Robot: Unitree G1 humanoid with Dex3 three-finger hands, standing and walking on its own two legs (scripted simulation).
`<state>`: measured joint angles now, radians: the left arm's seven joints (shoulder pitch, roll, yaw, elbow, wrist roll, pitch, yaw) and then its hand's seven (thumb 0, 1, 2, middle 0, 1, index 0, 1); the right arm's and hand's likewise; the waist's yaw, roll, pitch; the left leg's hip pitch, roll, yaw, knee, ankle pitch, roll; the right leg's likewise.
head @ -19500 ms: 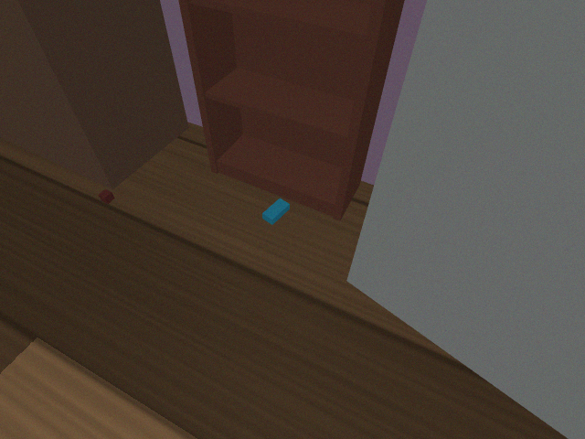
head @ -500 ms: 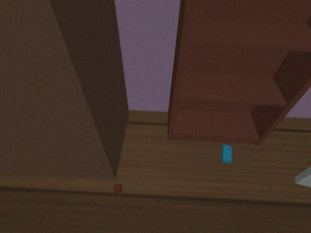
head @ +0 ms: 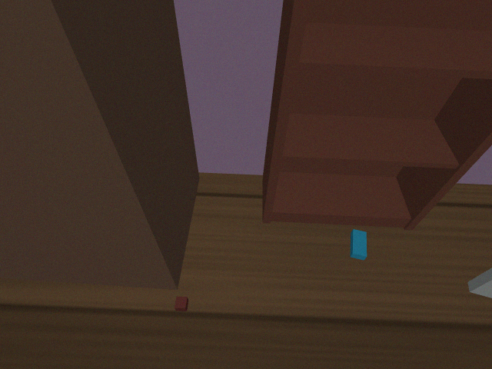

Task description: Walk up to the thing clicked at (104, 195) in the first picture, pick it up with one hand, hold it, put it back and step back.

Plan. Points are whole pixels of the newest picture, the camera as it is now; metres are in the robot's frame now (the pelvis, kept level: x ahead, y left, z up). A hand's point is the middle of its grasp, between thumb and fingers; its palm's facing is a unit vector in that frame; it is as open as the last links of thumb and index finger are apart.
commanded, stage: walk up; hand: left
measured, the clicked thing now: (181, 303) +0.44 +0.23 -0.75
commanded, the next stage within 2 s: none
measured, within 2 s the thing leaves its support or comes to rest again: neither
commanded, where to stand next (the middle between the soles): +0.05 -0.01 m, yaw +0 degrees
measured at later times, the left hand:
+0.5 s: hand out of the picture +0.10 +0.28 -0.17, palm faces -0.02 -0.94 -0.34, open 7.4 cm
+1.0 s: hand out of the picture +0.09 +0.24 -0.15, palm faces -0.01 -0.95 -0.32, open 7.4 cm
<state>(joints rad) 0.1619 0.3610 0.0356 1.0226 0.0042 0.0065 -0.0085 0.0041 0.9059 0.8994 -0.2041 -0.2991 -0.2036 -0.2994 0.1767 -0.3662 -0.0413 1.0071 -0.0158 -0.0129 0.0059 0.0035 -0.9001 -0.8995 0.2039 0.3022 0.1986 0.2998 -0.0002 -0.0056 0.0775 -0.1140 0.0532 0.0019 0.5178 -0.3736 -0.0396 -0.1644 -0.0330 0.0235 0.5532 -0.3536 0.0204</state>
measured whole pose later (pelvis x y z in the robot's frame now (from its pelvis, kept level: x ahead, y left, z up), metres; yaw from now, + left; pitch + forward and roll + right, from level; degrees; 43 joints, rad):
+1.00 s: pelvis -0.02 -0.01 +0.00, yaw -1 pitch -3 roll +1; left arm 0.10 0.35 0.03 0.97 0.01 0.02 -0.01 0.00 0.91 0.90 -0.20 -0.30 -0.20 -0.30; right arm 0.15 -0.34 -0.02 1.00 -0.02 -0.01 0.00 0.00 -0.90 -0.90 0.20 0.30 0.20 0.30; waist 0.02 -0.04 0.12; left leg -0.14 -0.03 -0.03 0.47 -0.28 0.00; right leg -0.24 -0.03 -0.01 0.55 -0.26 0.00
